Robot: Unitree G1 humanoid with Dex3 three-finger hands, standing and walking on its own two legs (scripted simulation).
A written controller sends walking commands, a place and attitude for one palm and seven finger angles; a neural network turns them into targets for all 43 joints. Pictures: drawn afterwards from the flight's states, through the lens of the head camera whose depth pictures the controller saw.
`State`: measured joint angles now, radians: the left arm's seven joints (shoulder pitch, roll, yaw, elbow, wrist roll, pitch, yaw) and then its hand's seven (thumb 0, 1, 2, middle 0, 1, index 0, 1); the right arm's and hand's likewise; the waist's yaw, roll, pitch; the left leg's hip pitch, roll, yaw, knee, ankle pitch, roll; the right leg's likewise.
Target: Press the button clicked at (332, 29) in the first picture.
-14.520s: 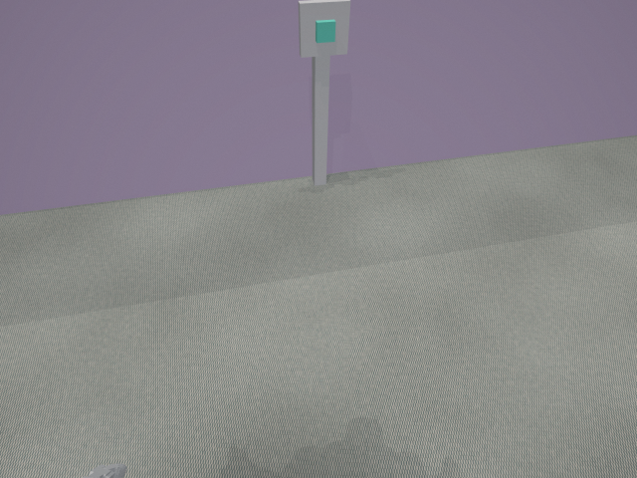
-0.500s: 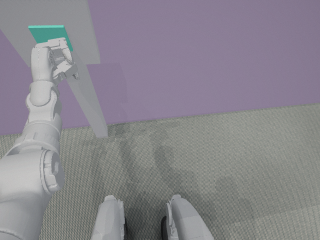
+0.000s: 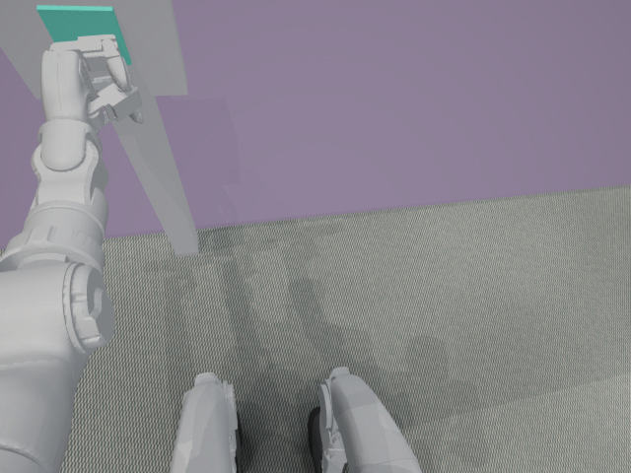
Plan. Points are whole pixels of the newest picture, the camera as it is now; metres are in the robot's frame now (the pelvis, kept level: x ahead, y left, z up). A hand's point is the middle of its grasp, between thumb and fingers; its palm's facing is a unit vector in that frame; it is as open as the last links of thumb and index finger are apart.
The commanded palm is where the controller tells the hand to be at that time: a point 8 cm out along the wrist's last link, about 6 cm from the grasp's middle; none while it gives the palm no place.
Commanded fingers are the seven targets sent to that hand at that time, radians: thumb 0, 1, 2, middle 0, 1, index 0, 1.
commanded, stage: pull the fist back off the button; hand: left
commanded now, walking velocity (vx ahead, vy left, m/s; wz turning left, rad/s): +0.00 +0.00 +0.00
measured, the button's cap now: (88, 30) +0.61 +0.20 +0.11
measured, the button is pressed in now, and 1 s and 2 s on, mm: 14 0 0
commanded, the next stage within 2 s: draw the hand back to the body in 0.92 s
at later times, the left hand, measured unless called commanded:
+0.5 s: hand (147, 113) +0.53 +0.15 +0.07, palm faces +0.08 -1.00 -0.03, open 2.9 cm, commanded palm +0.49 +0.19 +0.08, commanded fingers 0.00 0.90 0.90 -1.30 -1.50 -1.30 -1.50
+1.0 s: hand (140, 167) +0.45 +0.15 +0.07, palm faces +0.07 -1.00 -0.03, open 3.1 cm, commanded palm +0.43 +0.20 +0.08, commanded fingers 0.00 0.90 0.90 -1.30 -1.50 -1.30 -1.50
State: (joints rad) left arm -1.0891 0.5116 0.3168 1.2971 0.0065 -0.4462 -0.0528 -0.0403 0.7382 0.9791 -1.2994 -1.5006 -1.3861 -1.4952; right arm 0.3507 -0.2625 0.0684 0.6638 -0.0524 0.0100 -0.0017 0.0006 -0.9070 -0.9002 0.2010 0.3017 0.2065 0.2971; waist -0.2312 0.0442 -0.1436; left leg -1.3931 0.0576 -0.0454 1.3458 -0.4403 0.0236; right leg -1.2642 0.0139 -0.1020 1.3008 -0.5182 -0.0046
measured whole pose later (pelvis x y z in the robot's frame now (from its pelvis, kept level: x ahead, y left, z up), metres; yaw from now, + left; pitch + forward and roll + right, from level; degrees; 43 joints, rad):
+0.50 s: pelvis +0.03 +0.00 +0.02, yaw +0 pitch +25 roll -4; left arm -0.84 0.34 0.28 1.10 -0.05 -0.47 -0.01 -0.03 0.87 0.93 -1.30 -1.50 -1.30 -1.50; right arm 0.34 -0.25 0.02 0.65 -0.04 0.05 0.03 0.00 -0.91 -0.90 0.20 0.30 0.21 0.30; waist -0.16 0.05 -0.15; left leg -1.25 0.06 -0.01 1.27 -0.47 0.02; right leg -1.14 0.02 -0.07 1.23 -0.54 -0.01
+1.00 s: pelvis +0.06 -0.02 +0.04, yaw +2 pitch +21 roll -2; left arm -0.42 0.21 0.17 0.74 -0.13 -0.52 -0.07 0.02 0.89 0.90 -1.30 -1.50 -1.30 -1.50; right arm 0.22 -0.25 -0.01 0.62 -0.01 0.05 0.00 0.00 -0.91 -0.90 0.20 0.30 0.20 0.30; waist -0.06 0.02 -0.17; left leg -1.07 0.05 -0.01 1.20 -0.50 -0.01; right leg -0.97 0.01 -0.07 1.18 -0.59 -0.02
